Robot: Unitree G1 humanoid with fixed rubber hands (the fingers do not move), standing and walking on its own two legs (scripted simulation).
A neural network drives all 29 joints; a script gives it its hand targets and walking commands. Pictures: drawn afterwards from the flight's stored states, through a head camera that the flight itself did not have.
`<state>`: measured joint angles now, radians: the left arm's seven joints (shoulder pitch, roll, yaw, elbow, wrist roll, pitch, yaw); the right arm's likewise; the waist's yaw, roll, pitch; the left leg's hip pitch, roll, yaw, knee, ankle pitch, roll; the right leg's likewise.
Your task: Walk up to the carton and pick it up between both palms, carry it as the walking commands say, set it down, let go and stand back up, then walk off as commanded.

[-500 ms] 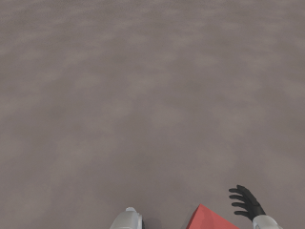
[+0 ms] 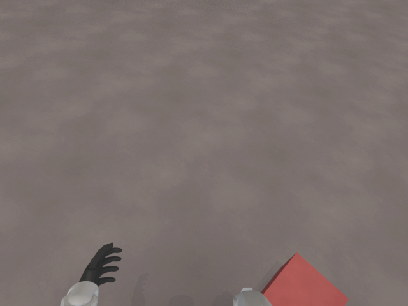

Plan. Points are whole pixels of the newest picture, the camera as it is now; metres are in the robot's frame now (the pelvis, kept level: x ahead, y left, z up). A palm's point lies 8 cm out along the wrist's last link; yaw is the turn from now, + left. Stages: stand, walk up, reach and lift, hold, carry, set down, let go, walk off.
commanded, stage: walk off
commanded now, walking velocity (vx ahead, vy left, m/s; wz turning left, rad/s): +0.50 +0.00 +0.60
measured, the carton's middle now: out of the picture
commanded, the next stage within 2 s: stand in 0.06 s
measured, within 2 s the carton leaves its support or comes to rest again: rests again in 0.08 s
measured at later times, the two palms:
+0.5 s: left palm out of the picture +0.17 +0.20 -0.12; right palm (313, 247) +0.26 -0.30 -0.14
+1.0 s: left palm out of the picture +0.13 +0.21 -0.15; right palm (294, 261) +0.24 -0.24 -0.15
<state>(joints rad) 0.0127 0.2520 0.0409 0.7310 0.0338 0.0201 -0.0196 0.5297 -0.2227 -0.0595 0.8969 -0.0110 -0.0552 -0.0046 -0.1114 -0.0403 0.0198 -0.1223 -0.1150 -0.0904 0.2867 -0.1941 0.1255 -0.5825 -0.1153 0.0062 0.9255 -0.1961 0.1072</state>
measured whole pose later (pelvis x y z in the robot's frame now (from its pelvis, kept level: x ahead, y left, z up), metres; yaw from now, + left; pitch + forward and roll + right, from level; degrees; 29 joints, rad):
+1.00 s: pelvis +0.18 -0.02 +0.00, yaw +10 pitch -2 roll +0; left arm 0.32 0.19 0.02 1.04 0.01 0.00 0.02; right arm 0.27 -0.17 -0.01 1.09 -0.01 -0.02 -0.03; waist 0.02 -0.01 0.02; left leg -0.11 -0.01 0.01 0.38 -0.24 0.01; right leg -0.19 -0.07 -0.11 0.39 -0.16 0.02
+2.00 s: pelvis +0.10 +0.13 +0.00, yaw +38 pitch +0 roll +3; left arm 0.28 0.28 0.07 0.93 0.02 0.02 0.07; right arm 0.19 -0.32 -0.09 0.85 -0.03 0.09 0.08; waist 0.00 0.04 0.07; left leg -0.55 -0.01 -0.05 1.16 -0.29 -0.11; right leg -0.18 -0.15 -0.18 0.47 -0.27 0.02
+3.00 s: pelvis -0.10 +0.28 -0.01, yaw +73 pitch +0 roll +2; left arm 0.26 0.32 0.09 0.91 0.03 0.01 0.04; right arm 0.11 -0.32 -0.06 0.81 -0.01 0.08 0.08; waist 0.03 -0.01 0.09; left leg -0.39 0.08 0.04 0.72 -0.35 -0.11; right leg -0.19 -0.26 -0.22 0.52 -0.29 0.11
